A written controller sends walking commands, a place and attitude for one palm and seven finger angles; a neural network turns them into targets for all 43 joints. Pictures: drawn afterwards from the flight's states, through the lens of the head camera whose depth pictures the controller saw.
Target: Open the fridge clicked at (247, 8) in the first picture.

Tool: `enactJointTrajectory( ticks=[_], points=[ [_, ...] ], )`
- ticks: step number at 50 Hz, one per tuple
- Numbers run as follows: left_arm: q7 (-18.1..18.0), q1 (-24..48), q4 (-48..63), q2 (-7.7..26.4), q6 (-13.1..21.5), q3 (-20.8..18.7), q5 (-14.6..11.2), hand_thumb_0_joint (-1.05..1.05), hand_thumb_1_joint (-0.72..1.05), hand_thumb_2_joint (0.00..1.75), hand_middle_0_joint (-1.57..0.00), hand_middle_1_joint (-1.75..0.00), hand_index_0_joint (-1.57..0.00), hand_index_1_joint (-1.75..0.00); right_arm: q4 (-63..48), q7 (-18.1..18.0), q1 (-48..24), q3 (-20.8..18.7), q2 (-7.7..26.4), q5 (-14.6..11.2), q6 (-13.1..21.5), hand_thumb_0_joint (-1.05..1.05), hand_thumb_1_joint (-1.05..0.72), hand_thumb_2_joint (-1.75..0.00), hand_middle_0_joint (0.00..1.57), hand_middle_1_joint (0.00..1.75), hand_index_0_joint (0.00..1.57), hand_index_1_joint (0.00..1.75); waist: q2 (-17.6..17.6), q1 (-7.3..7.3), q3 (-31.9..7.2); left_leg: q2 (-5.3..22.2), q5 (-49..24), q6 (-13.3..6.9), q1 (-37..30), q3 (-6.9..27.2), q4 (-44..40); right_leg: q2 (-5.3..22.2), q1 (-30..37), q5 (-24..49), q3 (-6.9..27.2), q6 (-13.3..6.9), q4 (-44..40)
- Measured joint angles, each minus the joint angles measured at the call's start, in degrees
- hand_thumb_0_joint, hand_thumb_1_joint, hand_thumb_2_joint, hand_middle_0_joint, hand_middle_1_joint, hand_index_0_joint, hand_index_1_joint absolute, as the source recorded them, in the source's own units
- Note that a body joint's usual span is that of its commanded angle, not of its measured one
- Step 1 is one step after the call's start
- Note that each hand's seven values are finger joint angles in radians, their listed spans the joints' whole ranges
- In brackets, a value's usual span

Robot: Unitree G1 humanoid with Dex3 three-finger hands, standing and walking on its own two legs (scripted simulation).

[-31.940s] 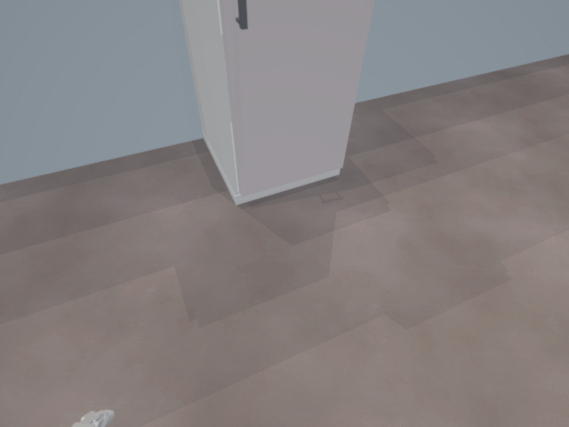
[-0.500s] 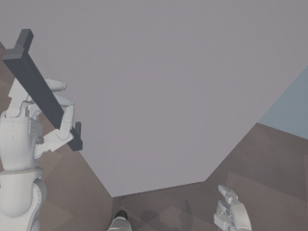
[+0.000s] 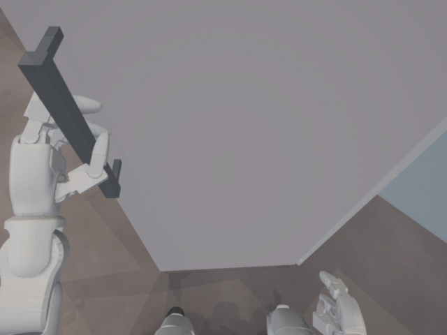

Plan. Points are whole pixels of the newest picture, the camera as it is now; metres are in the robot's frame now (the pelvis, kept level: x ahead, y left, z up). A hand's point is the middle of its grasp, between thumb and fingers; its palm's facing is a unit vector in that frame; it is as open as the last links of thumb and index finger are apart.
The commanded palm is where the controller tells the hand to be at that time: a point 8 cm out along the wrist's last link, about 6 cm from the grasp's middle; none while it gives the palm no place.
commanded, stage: walk backward, drawing the door open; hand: left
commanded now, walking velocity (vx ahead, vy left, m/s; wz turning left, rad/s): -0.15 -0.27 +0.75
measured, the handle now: (89, 131) +0.33 +0.21 +0.20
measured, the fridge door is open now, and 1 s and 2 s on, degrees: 49 75 73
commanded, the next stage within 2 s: stop walking and hold the door back in 0.64 s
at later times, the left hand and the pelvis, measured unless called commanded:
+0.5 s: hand (115, 279) +0.16 +0.13 +0.19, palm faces +0.56 -0.80 -0.22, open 6.5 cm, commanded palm +0.10 +0.16 +0.18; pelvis -0.04 -0.15 +0.00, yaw +23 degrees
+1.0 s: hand out of the picture +0.10 +0.08 +0.19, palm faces +0.80 -0.53 -0.27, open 6.0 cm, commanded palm +0.05 +0.12 +0.18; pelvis -0.05 -0.30 +0.00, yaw +35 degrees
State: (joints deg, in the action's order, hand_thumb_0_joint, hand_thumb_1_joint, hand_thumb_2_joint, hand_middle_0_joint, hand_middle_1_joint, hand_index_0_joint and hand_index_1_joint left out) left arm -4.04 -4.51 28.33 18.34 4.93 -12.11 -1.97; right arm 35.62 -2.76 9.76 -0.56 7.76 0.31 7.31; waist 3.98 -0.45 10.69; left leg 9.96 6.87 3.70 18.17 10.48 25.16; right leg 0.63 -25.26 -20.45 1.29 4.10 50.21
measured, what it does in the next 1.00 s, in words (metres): steps to the right, turning left: right foot, then left foot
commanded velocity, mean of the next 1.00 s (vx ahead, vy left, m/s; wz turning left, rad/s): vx -0.09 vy -0.07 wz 0.46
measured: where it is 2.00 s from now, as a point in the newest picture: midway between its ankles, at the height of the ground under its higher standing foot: outside the picture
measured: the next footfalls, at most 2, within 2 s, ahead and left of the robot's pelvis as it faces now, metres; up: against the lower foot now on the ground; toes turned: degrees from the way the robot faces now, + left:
right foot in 0.08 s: +0.04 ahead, -0.21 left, +0.00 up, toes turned +5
left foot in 0.34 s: -0.02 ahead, -0.02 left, +0.00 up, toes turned +25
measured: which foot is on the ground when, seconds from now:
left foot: down 0.00-0.06, up 0.08-0.32, down 0.34-0.72, up 0.74-1.00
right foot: up 0.00-0.06, down 0.08-0.34, up 0.36-0.70, down 0.72-1.00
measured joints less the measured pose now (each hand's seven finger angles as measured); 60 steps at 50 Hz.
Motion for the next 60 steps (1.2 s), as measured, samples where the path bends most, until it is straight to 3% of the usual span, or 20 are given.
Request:
enactJointTrajectory(
  ticks=[2, 3, 4, 6, 8, 10, 14, 16, 17, 20, 23, 28, 34, 36, 39, 42, 44, 49, 57, 60],
  points=[
    [-0.5, 0.7, -1.2, 1.1, -0.6, -1.1, -0.5, -0.07, 0.61, 0.83, -0.46, -1.4, -0.24, -1.34, -0.1, -0.1, 1.0, -0.1, -0.3, -0.3, -0.2, 0.02, -0.9, -0.9, 0.2, 0.3, 0.21, 0.3, -0.2, 0.17, -1.9, 0.4, 2.9, 0.3, 3.6, 1.2, 2.4, -0.7, 6.9, -2.3, -1.4, -0.2, -8.4],
    [-0.9, 1.1, -1.2, 2.3, -1.2, -2.1, -0.7, -0.08, 0.61, 0.83, -0.46, -1.4, -0.23, -1.33, -0.1, -0.1, 1.4, 0.1, -0.7, -0.4, -0.2, 0.02, -0.9, -0.9, 0.2, 0.3, 0.21, 0.3, -2.3, -0.05, -3.4, -1.1, 7.4, -0.1, 6.3, 0.8, 5.5, 0.2, 10.5, -2.5, -1.4, -0.9, -14.7],
    [-1.3, 1.4, -0.9, 3.1, -1.6, -3.7, -0.8, -0.09, 0.6, 0.83, -0.46, -1.4, -0.22, -1.33, 0.1, -0.1, 1.0, 0.4, -0.8, -0.5, -0.1, 0.02, -0.9, -0.9, 0.21, 0.3, 0.21, 0.3, -4.7, -0.62, -4.7, -2.9, 13.5, -0.4, 10.0, -0.1, 12.3, 1.6, 11.6, -1.8, -0.4, -2.1, -18.6],
    [-2.3, 0.8, -0.7, -0.2, -0.6, -5.5, 0.1, -0.1, 0.62, 0.84, -0.46, -1.4, -0.23, -1.33, 2.7, -0.5, -2.2, -0.2, 1.7, -0.1, -0.2, 0.02, -0.9, -0.9, 0.21, 0.3, 0.21, 0.3, -2.8, -0.52, -3.2, -5.1, 21.8, -1.1, 15.1, 0.2, 31.8, 0.9, 9.2, -0.7, -1.1, -2.4, -13.7],
    [-2.5, -1.2, -0.3, -1.8, 0.1, -5.9, -0.2, -0.09, 0.64, 0.84, -0.45, -1.4, -0.25, -1.34, 3.8, -0.9, -3.3, -1.5, 3.2, 0.2, -0.8, 0.02, -0.9, -0.9, 0.2, 0.3, 0.21, 0.3, -2.5, 0.34, -2.5, -7.7, 23.9, -0.8, 16.9, -3.9, 45.1, 1.8, 9.8, 0.2, -2.3, -2.6, -13.3],
    [-2.5, -3.1, 0.3, -2.2, 0.9, -5.6, -1.1, -0.08, 0.63, 0.84, -0.45, -1.4, -0.26, -1.35, 3.4, -1.6, -3.1, -2.3, 3.7, 0.0, -1.4, 0.02, -0.91, -0.9, 0.2, 0.3, 0.2, 0.29, -3.5, 1.26, -2.0, -8.9, 24.6, -0.6, 15.2, -9.7, 48.1, 3.3, 11.2, 1.1, -4.1, -3.1, -15.0],
    [-1.7, -4.7, 3.1, -1.2, 1.5, -3.8, -1.8, -0.06, 0.63, 0.83, -0.45, -1.4, -0.28, -1.37, 0.6, -2.9, -1.3, -2.2, 3.9, 0.5, -2.0, 0.02, -0.91, -0.9, 0.2, 0.3, 0.2, 0.29, -5.8, 2.59, -2.8, -9.3, 24.3, -1.3, 7.1, -17.8, 32.0, 4.7, 11.5, 2.0, -9.4, -4.0, -17.1],
    [-1.4, -4.2, 5.1, -0.6, 1.6, -2.6, -2.3, -0.06, 0.61, 0.82, -0.45, -1.4, -0.29, -1.38, -1.0, -3.2, -0.7, -1.9, 4.3, 0.8, -1.8, 0.02, -0.91, -0.9, 0.2, 0.3, 0.2, 0.29, -6.0, 2.65, -3.8, -9.4, 17.5, -1.7, 1.5, -19.7, 17.7, 4.6, 9.0, 1.1, -11.6, -4.4, -14.4],
    [-1.4, -3.6, 6.1, -0.3, 1.6, -2.2, -2.5, -0.06, 0.61, 0.82, -0.45, -1.4, -0.29, -1.38, -2.0, -3.2, -0.6, -1.9, 4.7, 0.9, -1.5, 0.02, -0.91, -0.9, 0.2, 0.3, 0.2, 0.29, -5.6, 2.43, -4.3, -9.1, 11.9, -2.9, -1.1, -19.5, 11.3, 4.3, 6.2, 0.3, -12.0, -4.3, -10.0],
    [-1.0, 0.2, 4.5, 0.0, 3.3, -1.8, -1.3, -0.07, 0.61, 0.82, -0.46, -1.4, -0.29, -1.39, -0.9, -2.2, -3.1, -2.1, 2.6, 0.9, -1.1, 0.02, -0.91, -0.9, 0.2, 0.3, 0.2, 0.29, -7.2, 1.44, -0.3, -9.1, 12.2, -6.7, -1.8, -17.8, 11.8, 1.5, -1.1, -10.0, -5.8, -2.5, 9.4],
    [-0.4, 1.1, 2.8, 0.1, 2.5, -1.3, 0.2, -0.05, 0.6, 0.82, -0.46, -1.4, -0.29, -1.39, 0.1, -0.5, -3.7, -0.6, 0.5, 0.6, -0.6, 0.02, -0.91, -0.9, 0.2, 0.3, 0.2, 0.29, -5.9, 1.79, 1.0, -6.9, 8.9, -5.4, -3.5, -13.5, 7.3, -1.2, -6.4, -7.7, -4.3, -1.3, 18.2],
    [-0.3, 2.3, 0.0, 0.3, 0.8, -0.5, -0.1, -0.02, 0.62, 0.82, -0.46, -1.4, -0.3, -1.39, -0.1, 0.5, -2.4, 0.7, -0.8, -0.1, 0.4, 0.02, -0.9, -0.9, 0.2, 0.3, 0.2, 0.29, -3.0, 0.14, 1.0, -3.5, 3.4, -2.3, -4.7, -8.3, 0.9, -0.1, -7.0, 2.2, -2.6, -0.4, 7.5],
    [-1.8, 1.3, -4.3, 1.3, -0.5, -4.0, -2.0, -0.03, 0.63, 0.83, -0.45, -1.4, -0.28, -1.38, -0.5, 0.5, -0.6, 2.1, -0.7, -0.9, 0.5, 0.02, -0.9, -0.9, 0.21, 0.3, 0.21, 0.3, -0.8, -1.15, -2.5, -1.5, 3.4, 1.0, -1.8, -4.2, 2.9, -0.4, 4.0, 1.0, -2.8, 0.2, -9.9],
    [-2.7, 1.2, -5.0, 3.2, -1.6, -6.6, -2.5, -0.04, 0.63, 0.82, -0.45, -1.4, -0.26, -1.37, -1.0, 0.6, -0.1, 2.5, -0.8, -1.0, 0.5, 0.02, -0.9, -0.9, 0.21, 0.3, 0.21, 0.3, -2.8, -1.39, -4.4, -3.1, 6.9, 0.8, 1.6, -3.9, 8.1, 0.9, 10.1, 6.4, -3.0, -0.2, -19.9],
    [-3.6, 0.7, -6.2, 0.9, -0.5, -9.7, -1.8, -0.06, 0.64, 0.82, -0.45, -1.4, -0.25, -1.36, 1.2, -0.2, -3.2, 1.6, 2.2, -0.4, -0.5, 0.02, -0.9, -0.9, 0.21, 0.3, 0.21, 0.3, -1.3, -0.79, -3.8, -6.2, 21.1, -1.1, 9.7, -2.5, 30.2, 0.5, 7.8, 6.1, -4.2, -3.0, -16.2],
    [-3.0, 1.5, -10.7, 0.9, 1.8, -9.1, -1.5, -0.07, 0.62, 0.82, -0.45, -1.4, -0.28, -1.37, 3.4, -1.2, -3.3, -0.2, 4.9, -0.3, -1.4, 0.02, -0.9, -0.9, 0.2, 0.3, 0.21, 0.3, -2.1, -0.18, -3.9, -10.3, 21.4, -0.4, 13.4, -6.7, 45.1, 2.7, 8.5, 6.4, -5.5, -3.9, -17.3],
    [-2.3, 3.8, -15.2, 2.0, 3.1, -8.0, -1.1, -0.08, 0.6, 0.81, -0.45, -1.4, -0.31, -1.38, 4.2, -2.2, -2.8, -0.6, 6.3, -0.3, -2.1, 0.02, -0.91, -0.9, 0.2, 0.3, 0.2, 0.29, -3.1, 0.06, -4.3, -11.7, 19.0, -0.2, 13.1, -9.2, 47.4, 4.1, 9.4, 7.5, -6.6, -4.0, -18.8],
    [-1.5, 13.1, -27.4, 3.9, 4.4, -4.1, -0.7, -0.09, 0.58, 0.81, -0.46, -1.4, -0.39, -1.39, 4.0, -2.9, -1.3, -1.0, 9.3, -0.6, -3.5, 0.02, -0.91, -0.9, 0.2, 0.3, 0.2, 0.29, -4.4, 0.05, -6.1, -12.3, 16.2, -1.2, 6.9, -11.9, 35.6, 6.0, 9.1, 10.3, -8.4, -4.1, -21.6],
    [-1.8, 27.3, -38.4, 2.2, 3.6, -0.4, -0.1, -0.03, 0.62, 0.82, -0.45, -1.4, -0.43, -1.4, 1.6, -2.1, -1.2, -0.4, 10.0, -0.9, -4.2, 0.02, -0.91, -0.9, 0.2, 0.3, 0.2, 0.29, -6.5, 1.39, -7.4, -11.1, 16.9, -4.6, -7.2, -14.1, 5.3, 7.0, 4.7, 15.4, -8.2, -3.1, -23.2],
    [-2.2, 30.1, -40.7, 1.7, 4.1, 0.2, -0.6, -0.01, 0.64, 0.82, -0.45, -1.4, -0.42, -1.4, 0.9, -2.2, -1.0, -0.2, 8.2, -0.9, -4.1, 0.02, -0.91, -0.9, 0.2, 0.3, 0.2, 0.29, -6.0, 1.66, -5.7, -10.5, 8.3, -5.9, -7.5, -15.2, 3.6, 5.5, 1.5, 3.5, -6.4, -2.7, -14.0]
  ],
)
